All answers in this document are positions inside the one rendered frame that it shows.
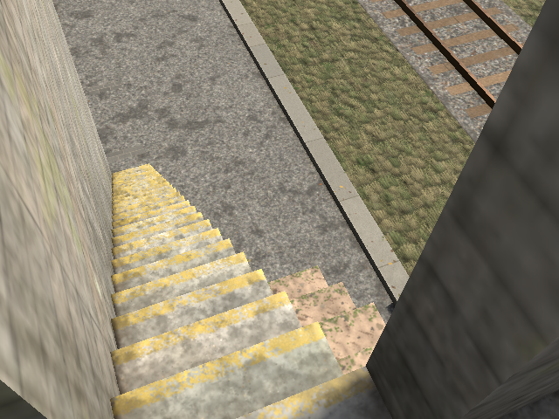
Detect stairs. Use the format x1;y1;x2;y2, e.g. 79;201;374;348
110;164;343;419

